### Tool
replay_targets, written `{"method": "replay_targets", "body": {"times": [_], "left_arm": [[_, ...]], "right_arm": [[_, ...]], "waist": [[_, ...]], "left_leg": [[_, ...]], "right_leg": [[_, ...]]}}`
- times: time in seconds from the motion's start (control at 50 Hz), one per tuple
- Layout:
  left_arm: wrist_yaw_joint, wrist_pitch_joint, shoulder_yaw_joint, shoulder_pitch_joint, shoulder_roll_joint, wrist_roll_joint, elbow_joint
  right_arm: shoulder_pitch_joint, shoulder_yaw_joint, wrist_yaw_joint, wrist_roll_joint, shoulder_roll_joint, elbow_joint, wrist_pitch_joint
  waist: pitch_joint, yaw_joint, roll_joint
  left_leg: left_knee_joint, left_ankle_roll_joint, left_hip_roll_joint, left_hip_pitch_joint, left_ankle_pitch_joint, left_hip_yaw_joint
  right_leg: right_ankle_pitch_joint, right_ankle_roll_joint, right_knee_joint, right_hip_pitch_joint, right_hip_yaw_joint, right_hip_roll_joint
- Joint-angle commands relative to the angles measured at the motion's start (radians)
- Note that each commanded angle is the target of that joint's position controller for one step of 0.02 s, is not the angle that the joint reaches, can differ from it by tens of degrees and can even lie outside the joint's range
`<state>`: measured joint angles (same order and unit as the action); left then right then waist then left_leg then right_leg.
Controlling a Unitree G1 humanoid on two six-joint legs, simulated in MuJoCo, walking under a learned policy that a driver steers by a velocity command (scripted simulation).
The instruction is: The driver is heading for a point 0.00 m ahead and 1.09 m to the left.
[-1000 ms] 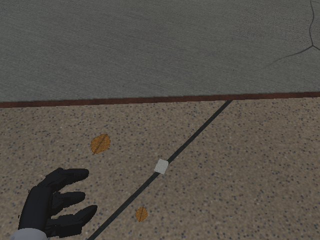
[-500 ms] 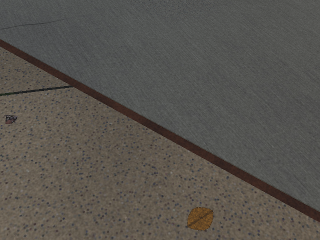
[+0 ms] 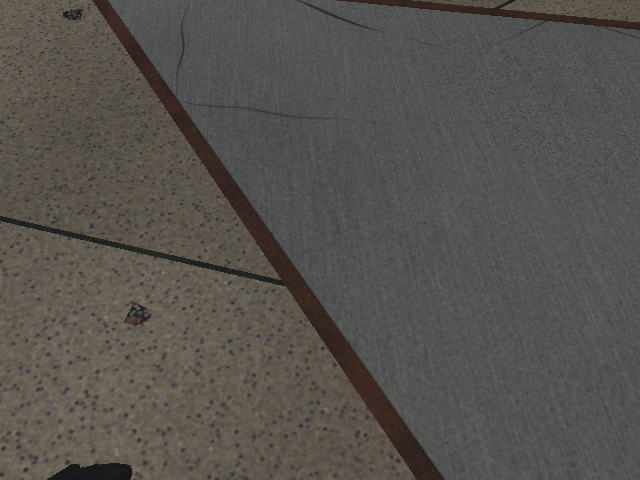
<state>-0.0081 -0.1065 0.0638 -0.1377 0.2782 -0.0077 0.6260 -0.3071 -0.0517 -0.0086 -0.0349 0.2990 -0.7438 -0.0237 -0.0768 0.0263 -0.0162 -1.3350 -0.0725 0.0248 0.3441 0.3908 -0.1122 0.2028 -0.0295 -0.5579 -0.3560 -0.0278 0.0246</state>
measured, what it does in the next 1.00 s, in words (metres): walks ahead, turning left: left foot, then right foot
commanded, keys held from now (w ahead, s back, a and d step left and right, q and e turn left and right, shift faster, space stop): w+q+shift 0.48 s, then q+shift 0.42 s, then shift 0.10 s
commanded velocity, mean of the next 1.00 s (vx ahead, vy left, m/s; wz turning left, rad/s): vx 0.69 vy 0.00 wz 0.98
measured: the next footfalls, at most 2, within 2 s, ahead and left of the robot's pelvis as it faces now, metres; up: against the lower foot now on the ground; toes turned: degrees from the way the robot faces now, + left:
left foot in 0.36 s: +0.47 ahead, +0.15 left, +0.00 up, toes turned +24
right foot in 0.76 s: +0.88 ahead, +0.24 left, +0.00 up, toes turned +52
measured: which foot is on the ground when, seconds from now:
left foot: up 0.00-0.34, down 0.36-0.76, up 0.78-1.00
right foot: down 0.00-0.36, up 0.38-0.74, down 0.76-1.00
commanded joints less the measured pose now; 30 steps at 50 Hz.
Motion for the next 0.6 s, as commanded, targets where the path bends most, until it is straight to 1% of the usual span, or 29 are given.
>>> {"method": "replay_targets", "body": {"times": [0.02, 0.04, 0.06, 0.08, 0.1, 0.14, 0.16, 0.18, 0.22, 0.24, 0.26, 0.28, 0.3, 0.32, 0.34, 0.36, 0.38, 0.4, 0.42, 0.44, 0.46, 0.48, 0.5, 0.52, 0.54, 0.56, 0.58, 0.6], "left_arm": [[0.005, -0.004, 0.029, -0.132, 0.078, -0.015, 0.019], [-0.001, -0.008, 0.024, -0.133, 0.054, 0.000, 0.039], [-0.004, -0.009, 0.023, -0.119, 0.047, 0.014, 0.058], [-0.005, -0.011, 0.026, -0.111, 0.063, 0.021, 0.068], [-0.003, -0.012, 0.030, -0.096, 0.078, 0.020, 0.073], [0.002, -0.012, 0.036, -0.076, 0.112, 0.007, 0.077], [0.005, -0.011, 0.039, -0.080, 0.129, 0.002, 0.081], [0.006, -0.011, 0.040, -0.103, 0.139, 0.000, 0.090], [0.009, -0.005, 0.042, -0.153, 0.171, 0.004, 0.110], [0.010, 0.000, 0.045, -0.156, 0.196, 0.004, 0.114], [0.012, 0.006, 0.048, -0.171, 0.223, 0.004, 0.118], [0.016, 0.015, 0.057, -0.181, 0.264, 0.010, 0.119], [0.019, 0.028, 0.061, -0.174, 0.289, 0.014, 0.115], [0.021, 0.039, 0.067, -0.141, 0.310, 0.016, 0.101], [0.024, 0.039, 0.066, -0.071, 0.303, 0.023, 0.068], [0.029, 0.015, 0.037, -0.032, 0.196, 0.029, 0.055], [0.011, -0.037, -0.018, -0.212, 0.049, 0.024, -0.036], [0.002, -0.080, -0.011, -0.097, 0.161, 0.042, -0.057], [0.005, -0.087, -0.005, 0.006, 0.168, 0.070, -0.089], [0.015, -0.083, -0.012, 0.014, 0.145, 0.050, -0.074], [0.018, -0.070, -0.011, -0.016, 0.130, 0.022, -0.049], [0.011, -0.052, -0.005, -0.056, 0.137, 0.011, -0.035], [0.008, -0.037, 0.001, -0.046, 0.149, 0.002, -0.034], [0.009, -0.026, 0.002, -0.013, 0.144, -0.011, -0.038], [0.009, -0.021, -0.005, 0.038, 0.127, -0.020, -0.066], [0.009, -0.020, -0.011, 0.103, 0.103, -0.026, -0.092], [0.005, -0.021, -0.021, 0.153, 0.066, -0.033, -0.109], [0.000, -0.021, -0.026, 0.187, 0.034, -0.031, -0.118]], "right_arm": [[0.085, -0.020, 0.011, -0.007, 0.070, 0.134, -0.010], [0.092, -0.014, 0.012, -0.017, 0.045, 0.142, 0.000], [0.105, -0.008, 0.013, -0.020, 0.020, 0.156, 0.011], [0.120, -0.003, 0.017, -0.016, 0.010, 0.170, 0.016], [0.133, 0.001, 0.020, -0.011, 0.009, 0.179, 0.017], [0.160, 0.001, 0.031, -0.008, 0.024, 0.187, 0.011], [0.189, 0.000, 0.037, -0.007, 0.035, 0.192, 0.008], [0.227, 0.000, 0.044, -0.003, 0.043, 0.199, 0.003], [0.309, 0.002, 0.062, 0.001, 0.043, 0.222, -0.007], [0.324, 0.000, 0.070, 0.000, 0.046, 0.231, -0.011], [0.328, -0.008, 0.075, -0.002, 0.066, 0.233, -0.014], [0.300, -0.023, 0.076, -0.008, 0.095, 0.236, -0.013], [0.222, -0.043, 0.074, -0.018, 0.133, 0.223, -0.006], [0.061, -0.072, 0.070, -0.024, 0.185, 0.189, 0.004], [-0.206, -0.114, 0.061, -0.018, 0.257, 0.110, 0.016], [-0.296, -0.140, 0.038, -0.034, 0.300, 0.066, 0.033], [-0.136, -0.108, 0.045, 0.001, 0.346, 0.129, 0.006], [-0.151, -0.095, 0.047, 0.019, 0.247, 0.164, -0.017], [-0.147, -0.086, 0.051, 0.032, 0.217, 0.141, -0.044], [-0.100, -0.074, 0.055, 0.029, 0.186, 0.131, -0.067], [-0.029, -0.065, 0.051, 0.025, 0.167, 0.132, -0.072], [0.018, -0.059, 0.043, 0.031, 0.152, 0.143, -0.072], [0.049, -0.055, 0.035, 0.024, 0.141, 0.147, -0.070], [0.050, -0.050, 0.025, 0.013, 0.128, 0.141, -0.068], [0.049, -0.056, 0.011, 0.011, 0.148, 0.134, -0.063], [0.049, -0.059, -0.004, 0.007, 0.150, 0.127, -0.055], [0.044, -0.061, -0.016, 0.006, 0.145, 0.112, -0.039], [0.017, -0.067, -0.023, 0.008, 0.150, 0.097, -0.022]], "waist": [[0.070, -0.071, 0.090], [0.055, -0.064, 0.103], [0.031, -0.049, 0.101], [0.003, -0.038, 0.098], [-0.023, -0.029, 0.083], [-0.055, -0.020, 0.068], [-0.072, -0.025, 0.048], [-0.082, -0.042, 0.020], [-0.103, -0.069, -0.009], [-0.097, -0.059, -0.001], [-0.068, -0.048, 0.027], [-0.027, -0.013, 0.082], [0.024, 0.048, 0.136], [0.106, 0.144, 0.174], [0.215, 0.272, 0.137], [0.188, 0.290, -0.110], [0.343, 0.021, -0.359], [0.445, 0.111, -0.177], [0.231, 0.081, -0.052], [0.158, 0.024, 0.087], [0.090, -0.034, 0.111], [0.058, -0.078, 0.064], [0.015, -0.090, 0.047], [-0.006, -0.086, 0.063], [-0.024, -0.081, 0.030], [-0.049, -0.060, 0.035], [-0.041, -0.040, 0.028], [-0.008, -0.008, 0.021]], "left_leg": [[-0.005, 0.000, -0.162, 0.371, -0.061, -0.022], [0.006, -0.005, -0.182, 0.383, -0.045, -0.012], [0.020, -0.009, -0.202, 0.409, -0.045, -0.005], [0.030, -0.003, -0.219, 0.440, -0.074, -0.004], [0.054, 0.007, -0.226, 0.467, -0.119, -0.003], [0.138, 0.021, -0.219, 0.466, -0.250, 0.021], [0.195, 0.021, -0.210, 0.461, -0.314, 0.047], [0.258, 0.013, -0.197, 0.451, -0.370, 0.081], [0.398, -0.013, -0.162, 0.412, -0.439, 0.146], [0.468, -0.031, -0.130, 0.346, -0.449, 0.190], [0.500, -0.047, -0.075, 0.267, -0.433, 0.248], [0.506, -0.062, -0.031, 0.185, -0.389, 0.277], [0.492, -0.077, 0.014, 0.105, -0.307, 0.306], [0.486, -0.105, 0.046, -0.076, -0.232, 0.308], [0.583, -0.157, 0.052, -0.431, -0.264, 0.251], [0.712, -0.219, -0.014, -0.694, -0.350, 0.084], [0.876, -0.434, -0.233, -0.884, 0.009, -0.597], [1.041, -0.418, -0.276, -0.849, 0.314, -0.787], [1.124, -0.358, -0.274, -0.666, 0.280, -0.758], [1.117, -0.313, -0.248, -0.507, 0.177, -0.666], [1.098, -0.285, -0.186, -0.342, 0.069, -0.542], [1.102, -0.282, -0.138, -0.224, 0.011, -0.469], [1.115, -0.274, -0.109, -0.152, -0.139, -0.411], [1.117, -0.250, -0.079, -0.103, -0.314, -0.328], [1.104, -0.246, -0.056, -0.022, -0.493, -0.273], [1.067, -0.221, -0.012, 0.043, -0.630, -0.206], [1.022, -0.181, 0.037, 0.094, -0.654, -0.151], [0.999, -0.138, 0.069, 0.125, -0.600, -0.137]], "right_leg": [[0.108, 0.144, 0.321, 0.355, 0.356, -0.290], [0.057, 0.148, 0.330, 0.332, 0.294, -0.284], [0.049, 0.147, 0.355, 0.305, 0.250, -0.288], [0.010, 0.159, 0.377, 0.279, 0.213, -0.307], [-0.035, 0.162, 0.398, 0.262, 0.161, -0.311], [-0.112, 0.150, 0.432, 0.233, 0.032, -0.279], [-0.148, 0.142, 0.449, 0.233, -0.027, -0.265], [-0.192, 0.129, 0.456, 0.252, -0.078, -0.248], [-0.317, 0.105, 0.465, 0.305, -0.155, -0.239], [-0.486, 0.090, 0.448, 0.321, -0.192, -0.236], [-0.753, 0.080, 0.402, 0.356, -0.219, -0.232], [-1.017, 0.078, 0.328, 0.395, -0.224, -0.252], [-1.262, 0.078, 0.195, 0.436, -0.230, -0.264], [-1.397, 0.087, -0.014, 0.407, -0.225, -0.280], [-1.313, 0.080, -0.325, 0.232, -0.205, -0.259], [-0.325, 0.022, -0.803, -0.065, -0.200, -0.060], [0.364, 0.008, -1.096, -0.457, 0.032, 0.057], [0.263, 0.058, -1.046, -0.486, 0.200, 0.008], [0.228, 0.067, -0.948, -0.525, 0.174, -0.014], [0.181, 0.070, -0.826, -0.460, 0.185, -0.069], [0.143, 0.052, -0.739, -0.363, 0.183, -0.097], [0.115, 0.029, -0.685, -0.294, 0.192, -0.111], [0.112, 0.004, -0.625, -0.266, 0.176, -0.115], [0.095, -0.015, -0.555, -0.236, 0.147, -0.118], [0.057, -0.035, -0.458, -0.196, 0.108, -0.094], [-0.019, -0.053, -0.351, -0.166, 0.067, -0.064], [-0.124, -0.057, -0.226, -0.106, 0.038, -0.027], [-0.239, -0.053, -0.105, -0.026, 0.010, 0.021]]}}
Velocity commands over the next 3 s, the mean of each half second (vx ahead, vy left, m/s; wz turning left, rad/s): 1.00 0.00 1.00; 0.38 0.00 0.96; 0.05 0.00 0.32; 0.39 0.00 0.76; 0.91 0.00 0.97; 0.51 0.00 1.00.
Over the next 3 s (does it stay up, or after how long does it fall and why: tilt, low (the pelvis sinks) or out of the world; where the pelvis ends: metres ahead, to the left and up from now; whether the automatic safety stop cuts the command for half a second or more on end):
stays up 0.28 1.04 -0.01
